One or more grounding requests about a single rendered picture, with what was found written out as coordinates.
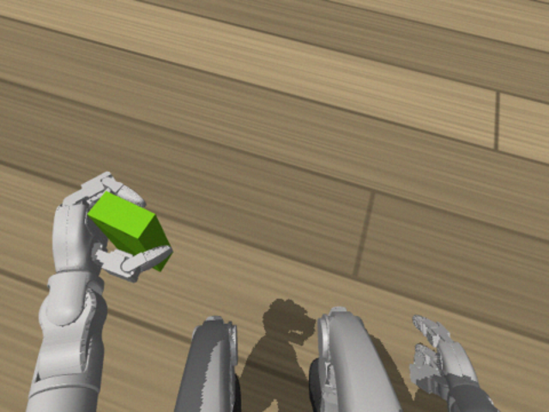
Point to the left robot arm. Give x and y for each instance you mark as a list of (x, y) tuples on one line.
[(68, 370)]

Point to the right robot arm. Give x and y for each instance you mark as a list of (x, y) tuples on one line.
[(469, 398)]

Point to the carton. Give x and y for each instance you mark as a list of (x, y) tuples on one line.
[(129, 227)]

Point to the left robot hand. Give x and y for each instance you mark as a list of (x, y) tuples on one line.
[(78, 243)]

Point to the right robot hand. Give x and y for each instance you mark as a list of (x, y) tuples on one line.
[(439, 372)]

